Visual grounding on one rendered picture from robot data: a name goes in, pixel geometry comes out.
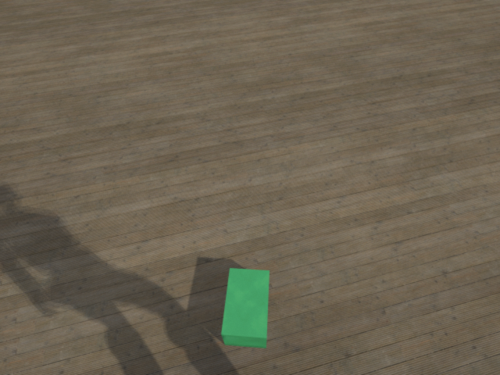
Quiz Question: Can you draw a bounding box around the carton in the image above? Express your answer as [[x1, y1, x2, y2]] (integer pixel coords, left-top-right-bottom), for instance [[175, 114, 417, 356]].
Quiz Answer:
[[221, 268, 270, 348]]

